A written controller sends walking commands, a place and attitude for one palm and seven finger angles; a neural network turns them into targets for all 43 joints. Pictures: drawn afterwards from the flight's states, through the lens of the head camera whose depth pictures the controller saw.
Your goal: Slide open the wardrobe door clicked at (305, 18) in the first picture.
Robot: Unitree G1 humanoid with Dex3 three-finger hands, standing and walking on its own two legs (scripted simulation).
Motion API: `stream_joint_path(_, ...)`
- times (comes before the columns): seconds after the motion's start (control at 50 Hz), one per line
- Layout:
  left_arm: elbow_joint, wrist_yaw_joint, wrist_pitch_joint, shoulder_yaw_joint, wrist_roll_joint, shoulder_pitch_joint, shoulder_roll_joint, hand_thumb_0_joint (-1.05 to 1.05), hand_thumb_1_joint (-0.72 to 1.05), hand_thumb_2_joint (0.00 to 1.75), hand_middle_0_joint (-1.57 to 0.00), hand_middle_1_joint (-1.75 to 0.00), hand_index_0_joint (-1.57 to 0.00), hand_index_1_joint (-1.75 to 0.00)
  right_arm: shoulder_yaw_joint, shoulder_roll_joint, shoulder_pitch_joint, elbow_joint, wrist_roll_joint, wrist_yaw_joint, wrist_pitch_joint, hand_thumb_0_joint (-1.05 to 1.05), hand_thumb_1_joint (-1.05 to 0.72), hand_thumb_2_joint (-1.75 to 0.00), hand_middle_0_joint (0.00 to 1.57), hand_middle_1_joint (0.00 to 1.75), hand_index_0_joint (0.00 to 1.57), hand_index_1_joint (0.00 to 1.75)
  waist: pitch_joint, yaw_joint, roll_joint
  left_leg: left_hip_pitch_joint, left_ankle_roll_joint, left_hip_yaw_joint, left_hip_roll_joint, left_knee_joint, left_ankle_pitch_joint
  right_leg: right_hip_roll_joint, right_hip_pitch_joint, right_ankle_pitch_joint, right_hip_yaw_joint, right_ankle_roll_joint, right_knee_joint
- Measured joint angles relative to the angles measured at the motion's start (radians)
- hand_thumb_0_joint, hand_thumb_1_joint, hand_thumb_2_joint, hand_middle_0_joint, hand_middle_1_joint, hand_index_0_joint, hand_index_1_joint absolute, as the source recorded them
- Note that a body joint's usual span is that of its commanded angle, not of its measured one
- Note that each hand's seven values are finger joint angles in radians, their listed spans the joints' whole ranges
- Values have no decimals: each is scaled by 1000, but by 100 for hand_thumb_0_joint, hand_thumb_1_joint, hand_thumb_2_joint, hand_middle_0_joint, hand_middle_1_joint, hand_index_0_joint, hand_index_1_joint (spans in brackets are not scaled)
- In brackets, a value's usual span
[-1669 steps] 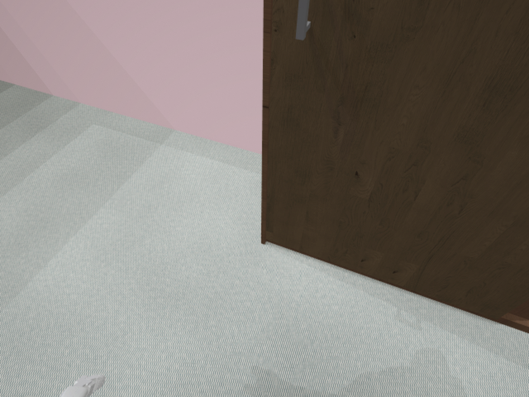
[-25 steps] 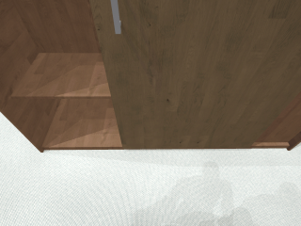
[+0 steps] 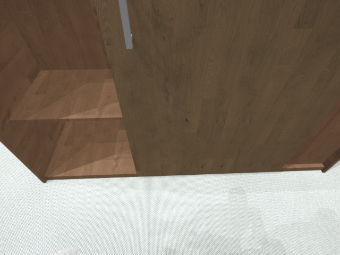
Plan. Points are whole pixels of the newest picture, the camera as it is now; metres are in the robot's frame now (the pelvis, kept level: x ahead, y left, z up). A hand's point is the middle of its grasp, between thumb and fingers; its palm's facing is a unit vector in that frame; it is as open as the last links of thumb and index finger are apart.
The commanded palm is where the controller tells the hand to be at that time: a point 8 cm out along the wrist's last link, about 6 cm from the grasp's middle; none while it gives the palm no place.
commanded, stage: look to check the result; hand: left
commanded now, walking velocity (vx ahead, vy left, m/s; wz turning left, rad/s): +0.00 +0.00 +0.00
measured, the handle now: (126, 16) +0.65 +0.16 +0.25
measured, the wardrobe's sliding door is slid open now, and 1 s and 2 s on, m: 0.59 0.59 0.59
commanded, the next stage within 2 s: stand and wait in 0.54 s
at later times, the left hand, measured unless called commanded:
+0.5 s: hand out of the picture +0.09 +0.23 -0.16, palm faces -0.03 -0.94 -0.34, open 7.3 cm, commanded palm none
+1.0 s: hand out of the picture +0.11 +0.22 -0.16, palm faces -0.03 -0.95 -0.32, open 7.3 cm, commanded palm none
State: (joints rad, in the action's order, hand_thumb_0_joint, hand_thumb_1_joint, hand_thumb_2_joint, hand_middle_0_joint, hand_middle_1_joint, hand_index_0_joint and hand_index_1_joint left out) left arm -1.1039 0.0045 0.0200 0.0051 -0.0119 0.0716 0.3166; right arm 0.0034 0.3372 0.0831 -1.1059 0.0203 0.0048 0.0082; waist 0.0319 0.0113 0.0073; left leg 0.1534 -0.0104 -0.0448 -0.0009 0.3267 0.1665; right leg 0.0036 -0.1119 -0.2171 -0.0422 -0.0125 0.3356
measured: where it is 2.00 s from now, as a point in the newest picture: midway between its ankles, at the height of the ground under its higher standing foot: outside the picture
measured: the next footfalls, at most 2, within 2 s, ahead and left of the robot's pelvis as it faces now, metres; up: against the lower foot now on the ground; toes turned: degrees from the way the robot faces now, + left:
none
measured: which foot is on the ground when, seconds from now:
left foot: down 0.00-1.00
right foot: down 0.00-1.00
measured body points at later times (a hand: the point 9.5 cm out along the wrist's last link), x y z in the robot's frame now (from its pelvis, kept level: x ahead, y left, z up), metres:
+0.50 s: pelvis +0.02 -0.01 +0.00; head +0.04 -0.02 +0.45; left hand +0.10 +0.28 -0.13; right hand +0.10 -0.30 -0.14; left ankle +0.01 +0.11 -0.75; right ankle -0.02 -0.11 -0.75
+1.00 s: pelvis +0.02 -0.02 +0.00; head +0.04 -0.02 +0.45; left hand +0.11 +0.26 -0.13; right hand +0.09 -0.31 -0.14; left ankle +0.01 +0.11 -0.75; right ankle -0.02 -0.11 -0.75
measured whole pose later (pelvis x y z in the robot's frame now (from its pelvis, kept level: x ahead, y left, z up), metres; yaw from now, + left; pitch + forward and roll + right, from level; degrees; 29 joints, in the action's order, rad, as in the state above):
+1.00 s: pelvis +0.02 -0.02 +0.00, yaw -1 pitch -1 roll +0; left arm -1.12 -0.01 0.02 0.01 -0.01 0.10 0.31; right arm 0.01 0.32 0.11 -1.12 0.02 0.02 0.00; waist 0.04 0.01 0.00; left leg 0.10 0.02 -0.05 0.04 0.31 0.19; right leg -0.04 -0.05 -0.23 -0.04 -0.04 0.28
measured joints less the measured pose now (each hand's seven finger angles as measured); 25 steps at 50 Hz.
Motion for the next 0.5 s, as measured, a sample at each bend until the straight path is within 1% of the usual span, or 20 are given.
stream_joint_path(0.12, -13, -1, -2, -1, 2, 18, 8, 1, 91, 90, -21, -30, -21, -30, 3, 7, 3, -4, -2, 2, -2, 0, -90, -90, 20, 30, 20, 30, 9, -3, -4, -13, 5, 1, 4, -11, 3, -4, 15, -2, -1, -4, -14)
stream_joint_path(0.26, -28, -3, -4, -1, 3, 37, 14, 1, 91, 90, -21, -30, -21, -30, 7, 1, 8, -10, -4, 3, -7, 0, -90, -90, 20, 30, 20, 30, 16, -7, -3, -24, 12, 2, 11, -17, 10, -12, 29, -4, -1, -10, -28)
stream_joint_path(0.5, -29, -8, -1, -1, 5, 37, 6, 1, 91, 90, -21, -30, -21, -30, 8, -14, 11, -13, -5, 6, -7, 0, -90, -90, 20, 30, 20, 30, 13, -8, 2, -39, 22, 3, 19, -23, 20, -21, 45, -13, -1, -19, -38)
